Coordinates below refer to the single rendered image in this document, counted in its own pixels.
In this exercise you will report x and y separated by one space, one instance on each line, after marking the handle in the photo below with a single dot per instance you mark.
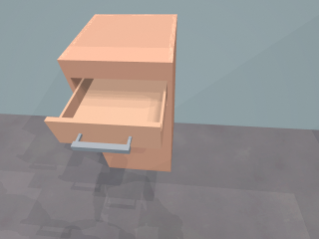
101 146

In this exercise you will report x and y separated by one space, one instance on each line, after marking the cabinet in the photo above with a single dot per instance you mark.
128 47

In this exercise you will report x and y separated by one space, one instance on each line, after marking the drawer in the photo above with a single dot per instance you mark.
111 110

